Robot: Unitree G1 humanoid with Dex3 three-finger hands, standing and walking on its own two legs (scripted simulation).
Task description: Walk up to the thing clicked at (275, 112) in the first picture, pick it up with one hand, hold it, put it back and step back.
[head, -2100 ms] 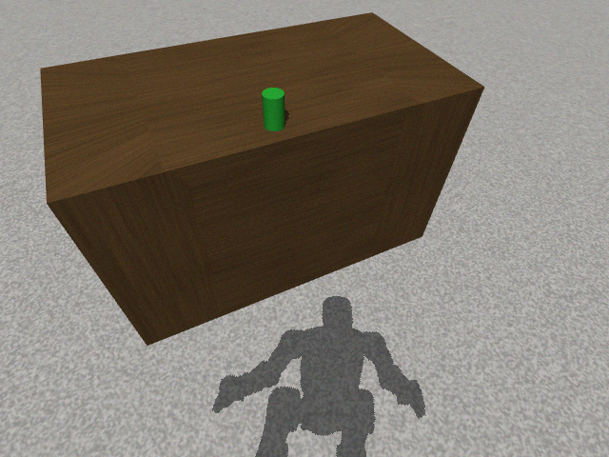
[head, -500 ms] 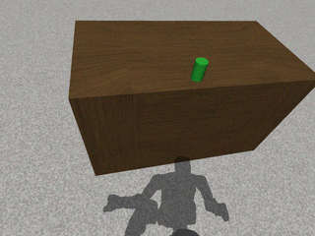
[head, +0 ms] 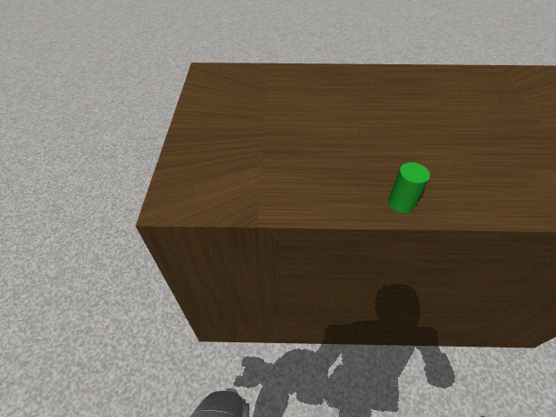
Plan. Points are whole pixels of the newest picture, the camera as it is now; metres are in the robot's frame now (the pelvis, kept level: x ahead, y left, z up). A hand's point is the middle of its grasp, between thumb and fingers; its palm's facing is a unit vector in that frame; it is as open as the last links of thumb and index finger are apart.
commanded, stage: walk up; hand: right
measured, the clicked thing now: (407, 188) +0.53 -0.21 -0.02
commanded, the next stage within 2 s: stand in 1.72 s
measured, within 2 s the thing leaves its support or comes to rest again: neither
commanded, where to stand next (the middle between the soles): +0.15 -0.02 m, yaw +3 degrees
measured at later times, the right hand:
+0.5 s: hand (468, 396) +0.21 -0.29 -0.16, palm faces -0.10 +0.92 -0.37, open 7.4 cm
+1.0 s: hand (460, 402) +0.19 -0.27 -0.15, palm faces -0.12 +0.93 -0.33, open 7.4 cm
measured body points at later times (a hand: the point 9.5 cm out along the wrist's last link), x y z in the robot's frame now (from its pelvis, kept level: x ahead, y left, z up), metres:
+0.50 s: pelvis +0.08 -0.04 -0.02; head +0.10 -0.04 +0.43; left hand +0.11 +0.28 -0.13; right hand +0.21 -0.34 -0.13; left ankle +0.10 +0.10 -0.71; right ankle +0.11 -0.17 -0.73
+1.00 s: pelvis +0.08 -0.03 +0.00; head +0.09 -0.03 +0.45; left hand +0.15 +0.28 -0.12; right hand +0.20 -0.32 -0.13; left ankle +0.09 +0.10 -0.73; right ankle +0.11 -0.17 -0.73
